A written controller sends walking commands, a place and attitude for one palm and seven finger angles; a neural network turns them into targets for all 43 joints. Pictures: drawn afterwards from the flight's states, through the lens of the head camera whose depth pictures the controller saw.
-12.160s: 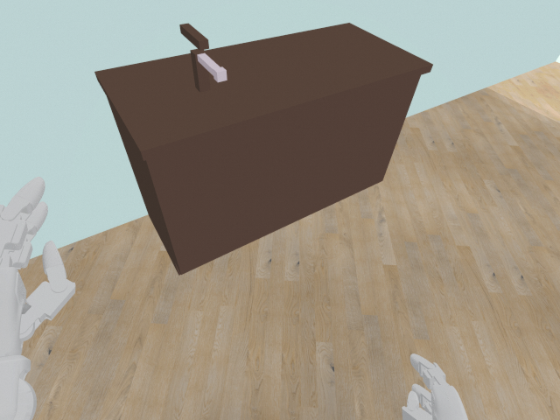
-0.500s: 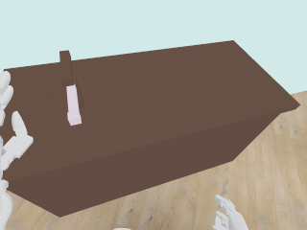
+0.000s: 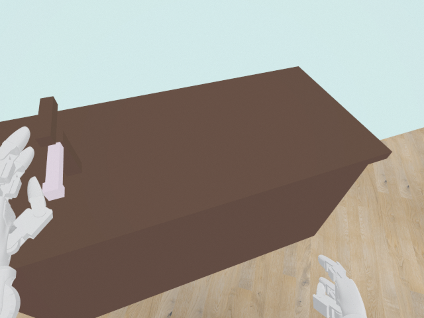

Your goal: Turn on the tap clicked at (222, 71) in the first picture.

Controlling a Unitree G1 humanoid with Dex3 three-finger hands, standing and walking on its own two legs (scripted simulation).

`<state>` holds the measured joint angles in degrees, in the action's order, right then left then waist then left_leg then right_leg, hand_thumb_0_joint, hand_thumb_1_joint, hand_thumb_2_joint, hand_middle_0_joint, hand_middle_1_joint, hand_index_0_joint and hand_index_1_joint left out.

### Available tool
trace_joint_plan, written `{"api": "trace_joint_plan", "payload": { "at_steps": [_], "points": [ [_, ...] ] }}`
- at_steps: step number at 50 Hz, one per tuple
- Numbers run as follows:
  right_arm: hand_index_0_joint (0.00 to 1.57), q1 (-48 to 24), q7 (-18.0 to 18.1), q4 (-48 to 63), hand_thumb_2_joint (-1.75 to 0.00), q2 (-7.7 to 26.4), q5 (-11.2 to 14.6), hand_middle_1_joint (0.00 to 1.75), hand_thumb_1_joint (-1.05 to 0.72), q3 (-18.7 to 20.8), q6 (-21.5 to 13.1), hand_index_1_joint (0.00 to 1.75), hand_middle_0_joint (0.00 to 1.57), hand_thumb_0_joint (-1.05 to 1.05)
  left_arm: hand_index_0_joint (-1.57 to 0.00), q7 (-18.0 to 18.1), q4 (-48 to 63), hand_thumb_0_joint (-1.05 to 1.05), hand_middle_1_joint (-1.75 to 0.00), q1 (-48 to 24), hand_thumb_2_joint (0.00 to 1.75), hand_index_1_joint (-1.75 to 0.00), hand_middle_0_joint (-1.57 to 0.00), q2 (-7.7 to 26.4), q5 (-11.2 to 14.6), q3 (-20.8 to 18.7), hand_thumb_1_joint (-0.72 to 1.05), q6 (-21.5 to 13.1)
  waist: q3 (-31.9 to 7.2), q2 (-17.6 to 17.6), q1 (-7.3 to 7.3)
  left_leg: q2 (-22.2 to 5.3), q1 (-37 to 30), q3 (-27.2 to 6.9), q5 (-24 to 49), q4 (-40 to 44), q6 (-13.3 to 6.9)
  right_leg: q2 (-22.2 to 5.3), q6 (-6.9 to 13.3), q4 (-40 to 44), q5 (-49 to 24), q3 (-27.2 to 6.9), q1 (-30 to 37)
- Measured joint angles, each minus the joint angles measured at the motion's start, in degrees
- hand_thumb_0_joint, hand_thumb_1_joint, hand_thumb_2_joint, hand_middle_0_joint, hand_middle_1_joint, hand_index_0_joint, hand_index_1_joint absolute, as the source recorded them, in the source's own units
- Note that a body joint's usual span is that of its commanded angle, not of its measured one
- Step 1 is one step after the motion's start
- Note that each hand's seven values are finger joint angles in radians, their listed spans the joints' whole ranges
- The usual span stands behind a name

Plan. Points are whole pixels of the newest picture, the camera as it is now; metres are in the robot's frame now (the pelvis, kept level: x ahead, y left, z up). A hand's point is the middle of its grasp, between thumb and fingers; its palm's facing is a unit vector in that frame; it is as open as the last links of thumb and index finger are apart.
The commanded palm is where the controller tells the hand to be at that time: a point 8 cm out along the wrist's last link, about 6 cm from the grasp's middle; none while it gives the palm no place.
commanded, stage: come to a stop and stand still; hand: left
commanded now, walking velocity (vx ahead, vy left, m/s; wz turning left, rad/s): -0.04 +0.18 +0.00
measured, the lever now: (53, 190) +0.32 +0.33 +0.05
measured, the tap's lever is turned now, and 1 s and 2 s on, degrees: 0 0 0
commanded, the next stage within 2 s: look again from close up in 0.80 s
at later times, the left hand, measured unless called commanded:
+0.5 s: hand out of the picture +0.18 +0.29 +0.17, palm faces +0.41 -0.85 -0.33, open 7.4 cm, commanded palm +0.12 +0.33 +0.18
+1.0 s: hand out of the picture +0.21 +0.35 +0.19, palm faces +0.51 -0.76 -0.40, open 7.4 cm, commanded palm +0.12 +0.34 +0.18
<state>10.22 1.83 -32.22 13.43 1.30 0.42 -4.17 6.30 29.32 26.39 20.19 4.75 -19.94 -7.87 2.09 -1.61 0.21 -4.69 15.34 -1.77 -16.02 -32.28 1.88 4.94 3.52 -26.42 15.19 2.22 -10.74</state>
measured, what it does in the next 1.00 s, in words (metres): shifts its weight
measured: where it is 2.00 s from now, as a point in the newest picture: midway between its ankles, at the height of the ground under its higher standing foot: outside the picture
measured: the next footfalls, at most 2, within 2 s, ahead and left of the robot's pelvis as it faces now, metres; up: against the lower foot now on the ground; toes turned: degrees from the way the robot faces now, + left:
none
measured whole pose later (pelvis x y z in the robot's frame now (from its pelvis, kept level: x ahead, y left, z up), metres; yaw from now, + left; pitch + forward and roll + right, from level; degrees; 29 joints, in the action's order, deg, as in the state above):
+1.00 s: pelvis -0.04 +0.06 +0.00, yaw +0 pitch -1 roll -1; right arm 11.3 1.0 -35.0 10.3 0.6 -1.7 -7.6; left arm 5.6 17.0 9.0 27.4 0.7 -25.4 -13.1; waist 4.6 2.1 -4.2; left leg 0.3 15.5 0.7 -10.3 -27.2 -1.9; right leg -0.4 -1.1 -23.9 10.5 0.6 -12.1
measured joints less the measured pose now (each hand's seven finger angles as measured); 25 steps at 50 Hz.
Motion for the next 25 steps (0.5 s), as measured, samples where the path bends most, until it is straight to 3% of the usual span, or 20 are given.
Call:
{"api": "trace_joint_plan", "payload": {
  "at_steps": [4,8,12,16,25],
  "points": [
    [0.20,0.1,0.7,-0.6,-0.90,0.9,0.3,0.30,-0.90,0.2,0.4,0.30,0.20,0.01,-0.21,0.7,-1.4,0.01,-0.30,1.4,0.90,-0.30,-0.22,-0.4,0.1,0.5,0.89,-0.1,0.0,-0.7,0.60,0.8,0.3,-0.3,1.5,-0.7,-1.6,-0.6,0.1,0.1,0.0,0.4,0.4],
    [0.20,0.4,1.0,-1.1,-0.90,1.3,0.4,0.30,-0.90,0.2,0.7,0.30,0.20,0.01,-0.21,1.0,-2.2,0.01,-0.30,2.3,0.90,-0.30,-0.22,-0.7,0.2,0.9,0.89,-0.7,0.5,-1.0,0.26,1.7,0.4,-0.2,2.8,-0.7,-2.6,-1.5,-0.2,-0.3,-0.1,0.4,0.3],
    [0.20,0.5,1.0,-1.7,-0.90,1.4,0.2,0.30,-0.90,0.2,0.5,0.30,0.20,0.02,-0.22,1.1,-2.2,0.01,-0.30,2.0,0.90,-0.30,-0.22,-1.0,0.3,1.2,0.89,-1.2,1.3,-1.5,-0.32,2.2,-0.3,-0.3,2.0,1.4,-2.4,-2.2,-0.7,-1.0,-0.2,0.9,-0.3],
    [0.20,0.0,0.9,-2.5,-0.90,0.6,0.0,0.30,-0.90,-0.2,0.3,0.30,0.20,0.02,-0.21,1.3,-2.1,0.01,-0.30,0.8,0.90,-0.30,-0.22,-1.1,0.1,1.1,0.89,-1.1,2.5,-0.8,-1.18,2.8,-0.8,0.1,2.7,2.4,-0.7,-3.0,-1.7,-1.1,-0.7,0.6,-0.4],
    [0.20,-0.1,0.4,-1.7,-0.90,-2.3,-0.4,0.30,-0.90,-2.2,-1.0,0.30,0.20,0.02,-0.21,1.6,-0.6,0.01,-0.30,-1.2,0.90,-0.30,-0.21,-0.6,-1.1,1.1,0.89,-0.8,2.6,2.0,-1.84,4.3,-1.5,1.7,4.4,4.3,-2.8,-4.6,-3.9,1.7,-3.4,-0.9,0.5]
  ]
}}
